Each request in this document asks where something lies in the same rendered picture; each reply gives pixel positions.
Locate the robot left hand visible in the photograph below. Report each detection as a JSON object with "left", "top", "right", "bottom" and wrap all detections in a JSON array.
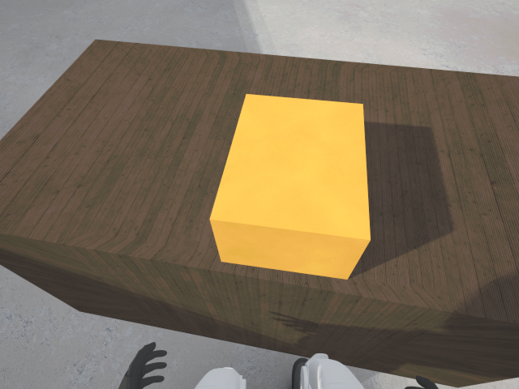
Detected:
[{"left": 118, "top": 342, "right": 167, "bottom": 389}]

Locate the carton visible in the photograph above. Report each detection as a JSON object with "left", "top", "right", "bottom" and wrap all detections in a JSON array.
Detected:
[{"left": 210, "top": 94, "right": 371, "bottom": 280}]

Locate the right robot shin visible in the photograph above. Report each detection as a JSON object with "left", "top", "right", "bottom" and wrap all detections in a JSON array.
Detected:
[{"left": 300, "top": 353, "right": 328, "bottom": 389}]

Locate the pedestal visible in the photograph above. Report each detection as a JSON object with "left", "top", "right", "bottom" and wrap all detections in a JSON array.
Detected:
[{"left": 0, "top": 40, "right": 519, "bottom": 387}]

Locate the right robot thigh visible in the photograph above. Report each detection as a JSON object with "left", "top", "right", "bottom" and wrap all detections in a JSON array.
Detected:
[{"left": 300, "top": 358, "right": 364, "bottom": 389}]

